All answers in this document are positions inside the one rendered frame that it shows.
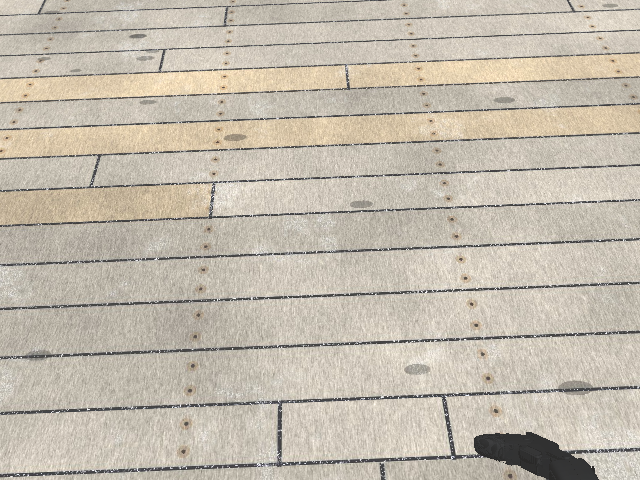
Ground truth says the robot right hand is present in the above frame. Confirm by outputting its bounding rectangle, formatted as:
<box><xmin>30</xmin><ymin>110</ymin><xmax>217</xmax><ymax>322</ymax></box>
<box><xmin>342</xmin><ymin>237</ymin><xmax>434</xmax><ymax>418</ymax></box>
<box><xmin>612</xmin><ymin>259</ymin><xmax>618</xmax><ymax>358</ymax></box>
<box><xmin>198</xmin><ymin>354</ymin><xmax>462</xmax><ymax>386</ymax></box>
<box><xmin>474</xmin><ymin>432</ymin><xmax>599</xmax><ymax>480</ymax></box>

